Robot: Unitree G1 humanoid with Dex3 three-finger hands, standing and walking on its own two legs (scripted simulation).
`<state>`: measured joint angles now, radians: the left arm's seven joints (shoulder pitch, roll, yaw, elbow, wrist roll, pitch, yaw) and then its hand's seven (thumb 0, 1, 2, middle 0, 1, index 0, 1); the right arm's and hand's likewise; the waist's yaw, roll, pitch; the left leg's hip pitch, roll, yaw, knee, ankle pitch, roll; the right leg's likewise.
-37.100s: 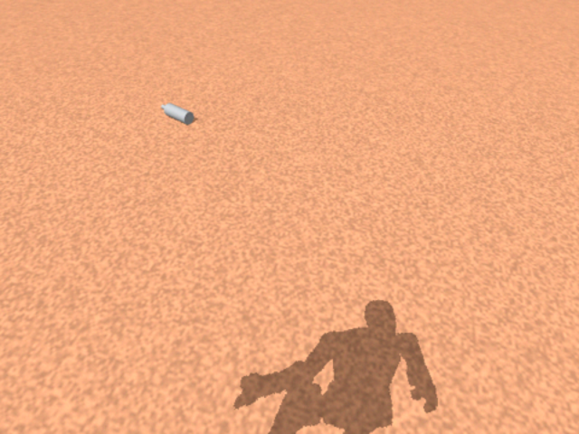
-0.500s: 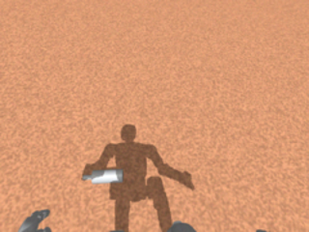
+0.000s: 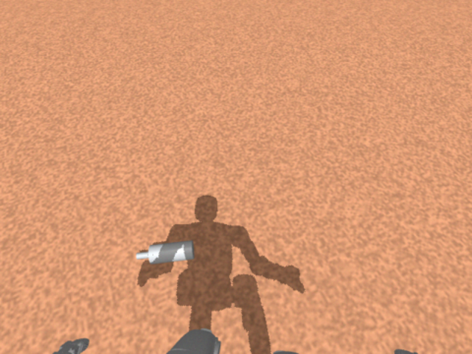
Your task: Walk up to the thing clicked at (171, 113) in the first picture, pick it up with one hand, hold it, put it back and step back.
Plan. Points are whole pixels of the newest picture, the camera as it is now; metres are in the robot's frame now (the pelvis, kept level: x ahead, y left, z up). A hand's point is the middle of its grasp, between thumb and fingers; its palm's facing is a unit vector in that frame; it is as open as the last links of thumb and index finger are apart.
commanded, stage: step back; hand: left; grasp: from above
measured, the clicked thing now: (165, 252) +0.56 +0.32 -0.72
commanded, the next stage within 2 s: none
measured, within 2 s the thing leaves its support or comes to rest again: neither
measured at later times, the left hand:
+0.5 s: hand out of the picture -0.08 +0.28 -0.16, palm faces -0.01 -0.93 -0.37, open 7.4 cm
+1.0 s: hand out of the picture -0.22 +0.23 -0.14, palm faces +0.07 -0.91 -0.41, open 7.4 cm
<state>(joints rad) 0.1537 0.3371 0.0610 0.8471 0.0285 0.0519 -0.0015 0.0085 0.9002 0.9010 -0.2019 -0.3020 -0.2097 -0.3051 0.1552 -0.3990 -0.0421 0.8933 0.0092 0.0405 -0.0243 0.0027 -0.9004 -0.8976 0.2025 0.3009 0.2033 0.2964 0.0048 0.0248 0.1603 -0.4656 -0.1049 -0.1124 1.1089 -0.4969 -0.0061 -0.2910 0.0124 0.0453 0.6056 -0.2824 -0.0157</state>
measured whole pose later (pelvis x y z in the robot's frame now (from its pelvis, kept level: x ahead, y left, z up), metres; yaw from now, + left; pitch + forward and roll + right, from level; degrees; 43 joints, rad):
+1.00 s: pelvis -0.34 -0.05 -0.01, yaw +6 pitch -2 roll +2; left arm 0.12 0.38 0.07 0.76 0.03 0.07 0.01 0.01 0.90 0.90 -0.20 -0.30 -0.21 -0.31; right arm 0.26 -0.37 -0.05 0.90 -0.02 0.03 -0.03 0.01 -0.90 -0.90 0.20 0.30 0.20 0.30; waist 0.00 -0.03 0.17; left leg -0.23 -0.05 -0.01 0.63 -0.35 0.01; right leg -0.40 -0.08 -0.09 0.71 -0.27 -0.03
